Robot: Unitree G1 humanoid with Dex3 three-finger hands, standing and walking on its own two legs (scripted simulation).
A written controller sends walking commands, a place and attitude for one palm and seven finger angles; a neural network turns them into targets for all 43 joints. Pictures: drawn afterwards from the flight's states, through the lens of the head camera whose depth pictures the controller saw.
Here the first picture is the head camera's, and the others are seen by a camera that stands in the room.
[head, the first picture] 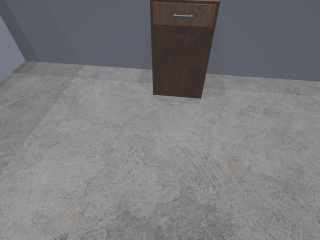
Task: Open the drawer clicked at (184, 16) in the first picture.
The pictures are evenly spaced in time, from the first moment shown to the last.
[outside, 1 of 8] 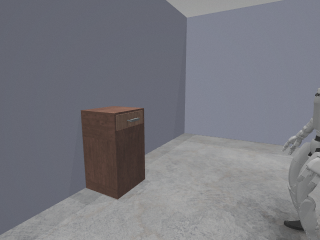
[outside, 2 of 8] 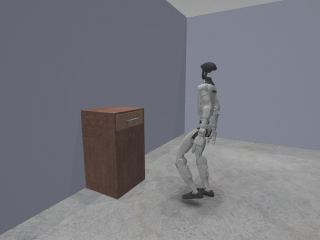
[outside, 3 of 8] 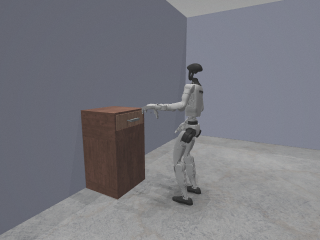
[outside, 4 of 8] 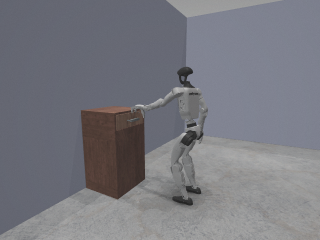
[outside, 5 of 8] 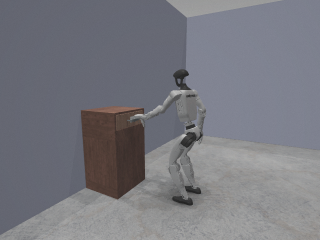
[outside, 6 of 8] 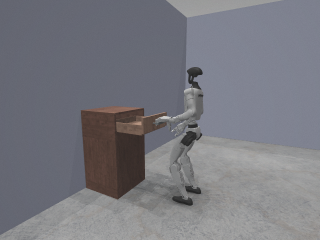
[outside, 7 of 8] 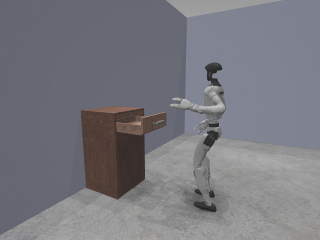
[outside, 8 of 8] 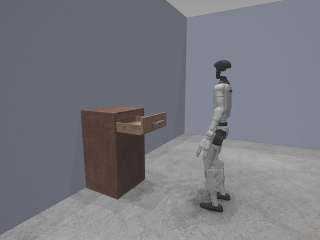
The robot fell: no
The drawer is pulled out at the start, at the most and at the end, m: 0.00 0.30 0.30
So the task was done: yes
